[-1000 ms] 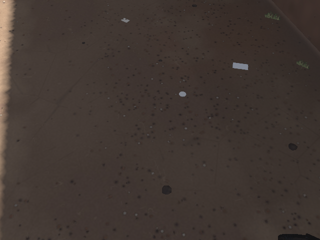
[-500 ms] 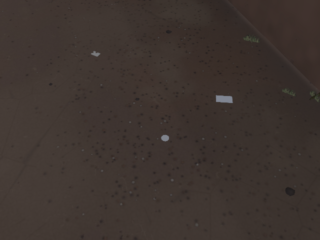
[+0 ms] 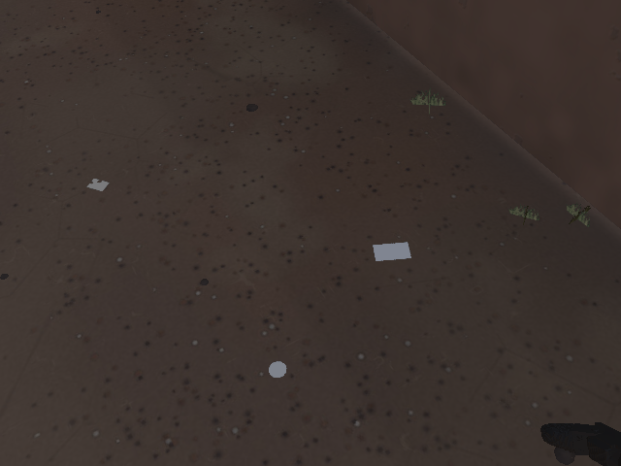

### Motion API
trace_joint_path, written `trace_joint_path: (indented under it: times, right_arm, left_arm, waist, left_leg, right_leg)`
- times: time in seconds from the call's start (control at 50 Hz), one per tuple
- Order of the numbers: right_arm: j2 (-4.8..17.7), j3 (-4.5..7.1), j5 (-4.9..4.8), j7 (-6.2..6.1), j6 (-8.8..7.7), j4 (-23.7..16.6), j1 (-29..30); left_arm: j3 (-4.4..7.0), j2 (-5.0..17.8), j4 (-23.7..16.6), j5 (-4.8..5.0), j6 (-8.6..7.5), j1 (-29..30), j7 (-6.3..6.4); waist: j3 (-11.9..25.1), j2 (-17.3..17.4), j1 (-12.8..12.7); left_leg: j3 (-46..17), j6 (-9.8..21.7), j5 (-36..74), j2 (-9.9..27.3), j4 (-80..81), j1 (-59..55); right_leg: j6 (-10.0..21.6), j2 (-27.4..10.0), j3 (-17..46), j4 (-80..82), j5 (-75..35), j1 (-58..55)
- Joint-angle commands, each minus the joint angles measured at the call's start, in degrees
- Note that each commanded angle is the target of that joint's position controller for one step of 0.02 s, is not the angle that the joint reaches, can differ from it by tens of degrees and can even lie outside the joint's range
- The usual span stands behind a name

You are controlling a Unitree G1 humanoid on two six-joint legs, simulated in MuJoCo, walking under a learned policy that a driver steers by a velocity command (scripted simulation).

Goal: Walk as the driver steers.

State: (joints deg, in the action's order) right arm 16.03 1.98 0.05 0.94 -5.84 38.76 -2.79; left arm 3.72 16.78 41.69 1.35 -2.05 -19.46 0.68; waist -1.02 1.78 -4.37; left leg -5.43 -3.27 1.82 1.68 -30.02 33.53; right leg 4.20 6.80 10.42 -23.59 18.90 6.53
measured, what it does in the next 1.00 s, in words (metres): walks ahead, turning left: left foot, then right foot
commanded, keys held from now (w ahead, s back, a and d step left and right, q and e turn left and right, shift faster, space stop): w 0.06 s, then w+q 0.94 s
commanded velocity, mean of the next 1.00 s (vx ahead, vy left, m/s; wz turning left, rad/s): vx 0.50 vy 0.00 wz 0.32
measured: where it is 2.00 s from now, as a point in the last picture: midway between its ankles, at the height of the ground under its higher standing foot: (211, 271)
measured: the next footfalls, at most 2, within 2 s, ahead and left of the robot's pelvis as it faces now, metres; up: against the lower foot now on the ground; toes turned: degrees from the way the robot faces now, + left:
left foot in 0.06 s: +0.21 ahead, +0.13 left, +0.00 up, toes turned -5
right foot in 0.52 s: +0.43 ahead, -0.10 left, +0.00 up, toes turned +11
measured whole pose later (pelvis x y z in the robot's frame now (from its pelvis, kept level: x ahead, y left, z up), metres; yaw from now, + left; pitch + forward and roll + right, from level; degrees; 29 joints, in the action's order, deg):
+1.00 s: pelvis +0.51 +0.08 -0.02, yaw +25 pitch +2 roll -2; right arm 16.3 2.9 -1.1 3.3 -1.2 33.2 -3.3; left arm 4.8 18.2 48.7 1.4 -3.2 -20.7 0.4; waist -2.1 1.5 -5.1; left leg 2.1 5.1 -7.1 1.8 -34.5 31.3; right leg -3.3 -3.2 -13.3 -21.3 25.7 -4.9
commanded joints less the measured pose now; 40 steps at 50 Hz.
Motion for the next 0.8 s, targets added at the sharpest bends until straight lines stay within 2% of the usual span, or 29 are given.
trace_joint_path:
  times: [0.02,0.04,0.06,0.08,0.1,0.12,0.14,0.16,0.18,0.2,0.24,0.28,0.32,0.36,0.42,0.46,0.5,0.52,0.54,0.56,0.58,0.6,0.62,0.64,0.66,0.7,0.74,0.8]
  right_arm:
    - [6.69,2.27,-0.23,0.50,-1.72,-4.03,1.53]
    - [7.29,2.81,0.02,0.33,-1.96,-3.05,-2.22]
    - [9.13,3.62,0.79,0.02,-2.30,-2.13,-8.04]
    - [12.88,4.53,1.35,-0.15,-2.29,-1.32,-16.48]
    - [15.92,5.69,0.70,0.53,-1.33,2.26,-21.88]
    - [10.72,4.34,-1.11,0.78,-1.17,1.67,-21.52]
    - [8.21,3.49,-1.16,0.61,-0.73,1.00,-17.67]
    - [7.76,3.09,-0.32,0.62,-0.23,0.25,-15.21]
    - [7.27,2.85,-0.09,0.63,0.07,0.13,-13.62]
    - [6.58,2.50,0.20,0.50,0.11,-0.08,-13.02]
    - [6.16,2.38,-0.39,0.27,0.28,0.25,-13.26]
    - [8.00,2.98,-0.97,-0.41,0.65,0.82,-13.98]
    - [9.66,3.58,-1.28,-1.06,1.22,1.35,-14.86]
    - [10.10,3.76,-1.40,-1.38,1.84,1.97,-16.70]
    - [9.86,3.80,-1.80,-1.57,2.60,2.74,-19.41]
    - [9.86,3.93,-1.86,-1.71,3.01,2.63,-19.22]
    - [7.46,3.32,-1.55,-1.74,3.14,2.00,-18.34]
    - [4.16,2.21,-0.91,-1.58,2.83,0.78,-17.17]
    - [0.43,0.96,-1.71,-1.67,2.04,-1.15,-22.89]
    - [5.14,1.86,-2.60,-1.84,1.86,-0.89,-23.20]
    - [8.29,2.84,-2.43,-1.84,2.16,-0.75,-19.10]
    - [8.14,3.01,-1.86,-1.81,2.55,-0.90,-16.72]
    - [7.48,3.11,-1.43,-1.64,2.82,-1.22,-15.39]
    - [6.63,3.20,-1.44,-1.32,3.19,-1.59,-14.80]
    - [5.58,3.06,-1.63,-1.05,3.57,-1.92,-14.52]
    - [3.98,2.69,-1.49,-0.71,4.09,-2.91,-13.03]
    - [3.31,2.35,-1.16,-0.42,4.22,-4.03,-10.70]
    - [2.60,1.75,-1.28,0.60,3.86,-5.07,-6.52]
  left_arm:
    - [2.24,8.08,-1.96,-0.29,-0.13,-1.53,0.37]
    - [2.02,7.45,-2.11,-0.45,-0.05,-0.76,0.25]
    - [1.25,5.43,-2.56,-0.77,-0.24,-0.42,-0.01]
    - [0.23,2.97,-3.45,-1.83,-0.60,-2.87,0.04]
    - [-0.50,1.03,-3.37,-0.10,-1.31,-10.26,-0.03]
    - [0.15,5.99,-2.79,0.27,-1.68,-7.25,-0.13]
    - [0.70,8.14,-4.17,0.11,-1.86,0.30,-0.37]
    - [0.51,7.62,-5.33,-0.83,-2.24,5.03,-0.35]
    - [0.58,6.70,-6.20,-1.65,-2.80,7.07,-0.41]
    - [0.56,5.80,-6.41,-1.91,-3.13,6.65,-0.55]
    - [0.14,4.05,-6.38,-1.98,-3.25,5.78,-0.74]
    - [-0.57,2.53,-7.10,-2.15,-3.27,8.56,-0.76]
    - [-1.27,1.31,-7.66,-1.98,-3.54,12.59,-1.07]
    - [-1.23,1.85,-7.92,-1.43,-3.90,15.80,-1.47]
    - [-0.66,3.35,-8.85,-0.86,-4.41,18.99,-1.76]
    - [0.06,4.59,-8.85,-0.65,-4.79,18.12,-1.70]
    - [1.28,6.33,-7.22,-0.99,-4.97,11.48,-1.13]
    - [2.25,9.33,-6.32,-1.83,-5.00,3.43,-0.52]
    - [3.61,14.50,-4.89,-2.34,-3.89,-2.03,-0.36]
    - [3.25,11.65,-3.85,-1.51,-3.52,-2.92,-0.78]
    - [2.24,8.00,-4.15,-1.19,-3.57,-0.94,-0.74]
    - [1.58,6.15,-4.27,-1.46,-3.53,1.93,-0.79]
    - [1.04,4.44,-4.02,-1.74,-3.47,4.38,-0.91]
    - [0.74,3.53,-3.69,-2.13,-3.53,5.93,-0.92]
    - [0.81,3.41,-3.36,-2.15,-3.71,6.75,-0.93]
    - [1.31,4.41,-2.37,-1.87,-4.19,6.73,-0.93]
    - [1.88,5.99,-1.15,-1.85,-4.37,6.20,-0.79]
    - [2.28,7.66,0.14,-1.63,-4.04,5.96,-0.56]
  waist:
    - [2.17,-8.73,1.71]
    - [3.22,-8.99,3.93]
    - [7.91,-7.91,6.77]
    - [16.19,-0.23,8.69]
    - [20.14,19.05,6.44]
    - [15.31,11.70,8.15]
    - [7.58,5.75,8.90]
    - [3.88,1.33,8.52]
    - [1.21,0.44,7.33]
    - [1.44,1.97,5.89]
    - [2.66,4.12,4.70]
    - [2.40,4.07,5.04]
    - [1.85,3.78,6.21]
    - [1.61,3.91,7.46]
    - [1.39,4.00,8.05]
    - [1.51,4.66,6.47]
    - [3.92,4.54,2.59]
    - [9.63,-0.30,-1.31]
    - [16.64,-16.60,-0.08]
    - [13.86,-17.46,-0.33]
    - [7.28,-11.66,-1.01]
    - [3.89,-8.39,0.03]
    - [1.49,-7.77,1.25]
    - [0.12,-8.74,2.52]
    - [-0.45,-9.33,3.19]
    - [-0.65,-8.21,3.60]
    - [-0.81,-6.55,3.43]
    - [-1.16,-5.56,2.22]
  left_leg:
    - [1.85,2.56,-2.70,-1.08,2.37,-8.04]
    - [3.18,4.20,-3.41,-1.75,4.55,-13.18]
    - [1.13,6.86,-3.15,1.11,3.92,-23.23]
    - [-10.50,12.06,-2.53,10.61,1.58,-39.07]
    - [-36.55,20.88,-17.46,19.70,9.34,-52.25]
    - [-41.05,19.90,-30.91,19.20,12.90,-50.50]
    - [-33.02,17.87,-29.76,16.94,13.64,-43.46]
    - [-27.43,17.15,-23.19,14.37,14.43,-36.70]
    - [-23.97,17.26,-16.45,12.40,15.22,-32.01]
    - [-21.16,16.87,-10.97,10.42,15.92,-29.31]
    - [-17.48,17.36,-5.09,8.46,16.85,-27.37]
    - [-14.52,17.92,-2.12,7.78,17.61,-24.33]
    - [-11.99,16.97,-2.68,6.52,17.88,-20.95]
    - [-11.51,16.02,-3.78,5.97,17.54,-19.24]
    - [-14.20,14.75,-7.94,6.51,15.09,-20.24]
    - [-16.65,13.38,-10.72,6.77,12.43,-20.52]
    - [-15.81,10.69,-11.43,3.58,5.54,-17.53]
    - [-11.46,8.36,-15.47,0.26,-8.20,-11.67]
    - [-2.88,5.25,-32.45,-6.13,-25.39,4.21]
    - [-2.43,4.32,-35.30,-2.60,-36.03,13.16]
    - [-3.06,4.13,-30.31,-0.43,-40.15,15.26]
    - [-1.96,3.76,-26.07,1.05,-40.50,13.97]
    - [-1.70,3.42,-23.02,2.28,-38.91,12.69]
    - [-1.61,3.29,-21.05,3.65,-37.52,10.68]
    - [-1.02,3.11,-19.78,4.36,-36.33,8.88]
    - [-0.17,2.40,-16.95,4.74,-33.88,8.55]
    - [0.02,1.81,-13.09,5.11,-29.10,9.17]
    - [1.83,2.36,-4.38,4.78,-19.11,6.72]
  right_leg:
    - [6.52,-15.39,11.63,0.61,-17.58,-0.05]
    - [5.55,-14.13,11.09,-2.64,-22.00,-0.09]
    - [3.81,-11.29,8.66,-10.91,-25.02,1.86]
    - [1.27,-6.45,3.47,-27.09,-14.55,10.95]
    - [-2.58,0.12,-2.20,-44.34,12.48,29.62]
    - [-2.54,-3.42,0.73,-49.92,13.39,36.62]
    - [-2.50,-6.14,-1.61,-50.45,7.94,38.89]
    - [-2.43,-7.78,-3.80,-48.35,4.29,37.79]
    - [-2.53,-9.25,-4.31,-44.43,1.77,36.88]
    - [-2.75,-10.32,-4.52,-41.28,0.20,33.85]
    - [-3.91,-10.46,-5.92,-34.68,0.63,30.80]
    - [-5.36,-9.69,-7.56,-26.39,-0.87,28.48]
    - [-6.21,-8.63,-8.10,-18.05,-8.23,24.33]
    - [-6.88,-7.10,-8.08,-12.43,-15.43,20.48]
    - [-6.64,-5.97,-6.80,-7.12,-17.50,16.80]
    - [-5.53,-5.96,-6.60,-4.12,-16.13,12.42]
    - [-3.11,-7.92,-6.36,-1.15,-14.23,1.43]
    - [0.29,-16.37,1.33,-1.03,-10.54,-10.22]
    - [8.53,-29.24,22.34,2.98,0.12,-25.16]
    - [10.75,-31.71,32.82,6.75,13.05,-23.73]
    - [8.87,-29.13,26.26,7.61,12.90,-18.24]
    - [7.28,-26.44,18.68,8.20,5.88,-12.79]
    - [6.72,-24.17,13.12,9.46,-0.52,-8.29]
    - [6.09,-22.63,8.58,10.81,-5.20,-4.63]
    - [5.76,-21.68,5.06,12.21,-8.33,-2.08]
    - [6.51,-21.47,0.16,14.00,-14.23,-0.57]
    - [7.08,-21.89,-3.70,14.72,-19.17,-0.94]
    - [5.96,-20.83,-10.17,14.86,-22.52,-1.46]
